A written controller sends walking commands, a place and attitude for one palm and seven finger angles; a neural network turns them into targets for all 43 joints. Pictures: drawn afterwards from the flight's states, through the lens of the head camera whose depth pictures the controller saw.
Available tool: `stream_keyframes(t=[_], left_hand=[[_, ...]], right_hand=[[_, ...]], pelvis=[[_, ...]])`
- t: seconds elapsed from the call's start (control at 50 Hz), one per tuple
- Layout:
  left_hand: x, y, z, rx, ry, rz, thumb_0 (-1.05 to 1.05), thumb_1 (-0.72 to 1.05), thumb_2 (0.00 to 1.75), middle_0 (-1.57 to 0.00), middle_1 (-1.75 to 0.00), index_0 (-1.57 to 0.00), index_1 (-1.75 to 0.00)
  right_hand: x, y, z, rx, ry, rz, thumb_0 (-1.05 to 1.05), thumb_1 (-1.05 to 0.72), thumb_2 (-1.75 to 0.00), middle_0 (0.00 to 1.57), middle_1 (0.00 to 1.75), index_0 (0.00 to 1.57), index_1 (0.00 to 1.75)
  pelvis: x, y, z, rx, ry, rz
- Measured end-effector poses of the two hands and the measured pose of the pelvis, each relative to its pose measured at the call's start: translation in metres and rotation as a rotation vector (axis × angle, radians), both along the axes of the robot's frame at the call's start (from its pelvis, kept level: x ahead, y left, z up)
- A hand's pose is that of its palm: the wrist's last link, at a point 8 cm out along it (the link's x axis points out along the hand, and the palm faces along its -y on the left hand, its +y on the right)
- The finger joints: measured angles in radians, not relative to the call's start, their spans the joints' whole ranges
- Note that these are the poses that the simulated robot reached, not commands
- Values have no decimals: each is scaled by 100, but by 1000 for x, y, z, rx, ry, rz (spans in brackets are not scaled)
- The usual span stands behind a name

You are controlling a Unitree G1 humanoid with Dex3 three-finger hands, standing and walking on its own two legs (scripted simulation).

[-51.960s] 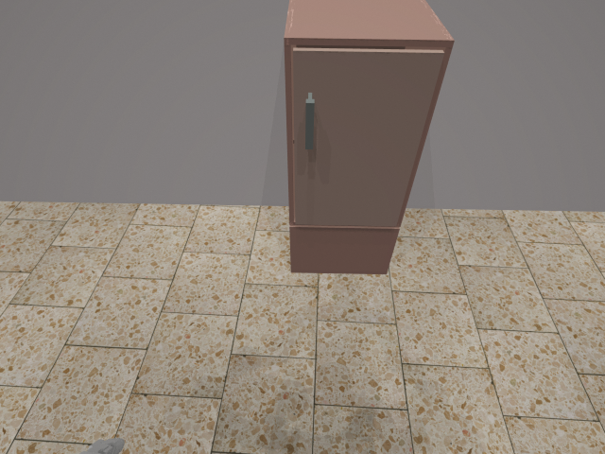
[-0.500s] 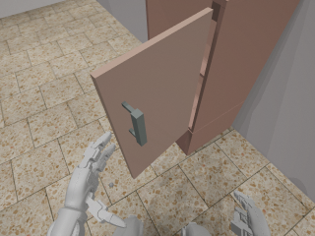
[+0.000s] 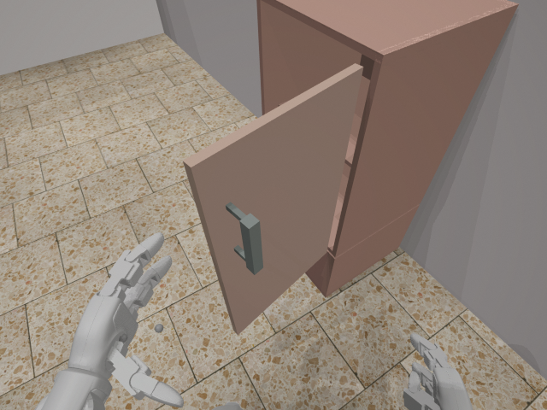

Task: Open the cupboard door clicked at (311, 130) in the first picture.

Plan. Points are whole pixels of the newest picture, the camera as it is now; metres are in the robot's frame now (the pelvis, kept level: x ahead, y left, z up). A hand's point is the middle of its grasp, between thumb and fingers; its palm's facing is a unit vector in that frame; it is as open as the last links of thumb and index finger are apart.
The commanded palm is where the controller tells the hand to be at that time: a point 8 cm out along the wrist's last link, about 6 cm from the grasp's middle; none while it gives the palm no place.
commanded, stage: draw the hand back to the body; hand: left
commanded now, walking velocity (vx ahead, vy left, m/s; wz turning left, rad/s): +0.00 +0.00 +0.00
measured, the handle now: (244, 239) +0.38 +0.07 +0.03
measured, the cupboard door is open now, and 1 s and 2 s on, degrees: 100 100 100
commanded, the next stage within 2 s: step back with the hand held close in 1.14 s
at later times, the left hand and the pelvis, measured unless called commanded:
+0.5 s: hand (55, 279) +0.23 +0.24 +0.17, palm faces +0.31 -0.87 -0.39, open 12.3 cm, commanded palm +0.18 +0.29 +0.19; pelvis +0.03 +0.02 +0.05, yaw -1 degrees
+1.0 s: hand (4, 267) +0.22 +0.26 +0.21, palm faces +0.43 -0.81 -0.39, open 7.6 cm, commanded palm +0.17 +0.30 +0.23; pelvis +0.02 +0.01 +0.07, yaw -1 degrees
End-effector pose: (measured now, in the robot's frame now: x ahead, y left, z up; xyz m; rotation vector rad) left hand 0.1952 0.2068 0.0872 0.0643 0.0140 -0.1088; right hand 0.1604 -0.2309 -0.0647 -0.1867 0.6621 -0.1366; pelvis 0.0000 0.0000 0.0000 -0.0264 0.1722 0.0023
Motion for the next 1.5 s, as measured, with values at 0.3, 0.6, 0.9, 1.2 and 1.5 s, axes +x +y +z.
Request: stream_keyframes(t=[0.3,0.6,0.9,1.2,1.5], left_hand=[[-10,44,52,266,55,304,-1,-20,43,-17,-30,-17,-30],[-3,84,117,371,-85,459,0,32,65,-19,-30,-19,-30],[-17,101,152,407,-182,565,1,79,85,-21,-30,-20,-30],[-26,83,148,394,-174,532,1,88,89,-21,-31,-21,-30],[-27,86,151,489,-158,453,1,89,90,-21,-31,-21,-30]], right_hand=[[20,27,28,4,-9,9,1,-91,-90,20,30,21,30],[42,39,45,15,-15,57,1,-91,-90,20,30,21,30],[44,23,51,5,-3,62,1,-91,-90,20,30,21,30],[23,6,48,-2,15,31,1,-91,-90,20,30,21,30],[8,-9,46,-24,78,-36,1,-91,-90,20,30,21,30]], pelvis=[[16,13,33,7,-93,-11],[33,19,56,17,-182,-16],[28,11,64,20,-227,-18],[18,-1,66,19,-254,-20],[1,4,65,9,-175,-22]])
